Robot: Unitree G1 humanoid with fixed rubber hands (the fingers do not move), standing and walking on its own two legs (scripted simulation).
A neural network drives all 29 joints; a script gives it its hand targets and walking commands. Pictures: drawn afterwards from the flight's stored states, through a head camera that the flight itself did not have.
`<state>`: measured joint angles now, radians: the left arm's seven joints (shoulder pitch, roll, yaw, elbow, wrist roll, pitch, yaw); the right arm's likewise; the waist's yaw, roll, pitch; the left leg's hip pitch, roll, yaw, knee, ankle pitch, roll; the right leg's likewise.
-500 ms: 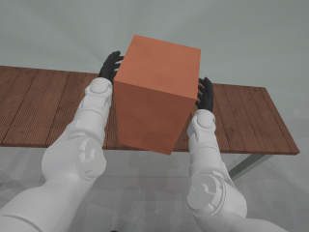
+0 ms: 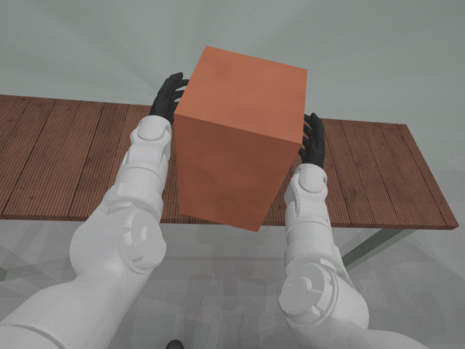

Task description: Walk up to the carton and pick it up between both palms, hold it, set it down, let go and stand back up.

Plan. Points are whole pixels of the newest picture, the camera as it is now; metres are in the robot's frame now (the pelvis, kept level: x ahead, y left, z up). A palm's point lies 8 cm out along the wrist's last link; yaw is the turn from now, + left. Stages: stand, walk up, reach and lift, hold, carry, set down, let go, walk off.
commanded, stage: set down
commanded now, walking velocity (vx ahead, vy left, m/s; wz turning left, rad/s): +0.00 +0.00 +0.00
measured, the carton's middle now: (235, 150) +0.45 +0.01 +0.04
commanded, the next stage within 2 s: none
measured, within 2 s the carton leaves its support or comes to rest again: neither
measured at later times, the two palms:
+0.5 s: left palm (162, 118) +0.45 +0.14 +0.10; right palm (310, 159) +0.40 -0.12 +0.09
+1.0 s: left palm (164, 114) +0.46 +0.14 +0.10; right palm (312, 154) +0.41 -0.12 +0.09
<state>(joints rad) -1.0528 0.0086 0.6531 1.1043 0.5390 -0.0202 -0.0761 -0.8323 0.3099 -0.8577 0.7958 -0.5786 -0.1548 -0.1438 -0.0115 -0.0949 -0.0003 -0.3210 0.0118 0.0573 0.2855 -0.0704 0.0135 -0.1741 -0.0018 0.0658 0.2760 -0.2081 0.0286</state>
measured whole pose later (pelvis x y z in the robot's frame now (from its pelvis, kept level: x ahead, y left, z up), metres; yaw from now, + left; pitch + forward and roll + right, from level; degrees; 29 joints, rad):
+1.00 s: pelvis +0.00 +0.00 +0.00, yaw +0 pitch +8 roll +0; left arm -1.11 0.03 0.72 1.14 0.57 -0.07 -0.07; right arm -0.90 0.28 -0.86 0.80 -0.61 -0.11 -0.09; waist -0.05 -0.12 0.01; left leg -0.37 0.01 0.06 0.28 -0.06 0.02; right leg -0.23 -0.01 0.06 0.29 -0.21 0.03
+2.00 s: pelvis -0.03 +0.00 -0.01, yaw +2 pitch +13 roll -2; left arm -1.28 0.41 -0.08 1.37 -0.28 0.08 0.00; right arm -1.11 -0.09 -0.11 1.10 0.26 0.17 -0.27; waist -0.14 -0.06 -0.19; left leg -0.61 0.04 0.00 0.46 -0.09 0.01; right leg -0.43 0.03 0.01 0.43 -0.23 0.02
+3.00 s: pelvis -0.03 +0.00 -0.01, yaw +1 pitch +5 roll -2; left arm -0.99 0.38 0.07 0.97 -0.23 0.25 -0.03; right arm -0.80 -0.05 0.00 0.68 0.32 0.24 -0.37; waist -0.08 -0.02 -0.03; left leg -0.41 0.04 0.03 0.40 -0.08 0.01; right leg -0.24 0.03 0.03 0.36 -0.21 0.02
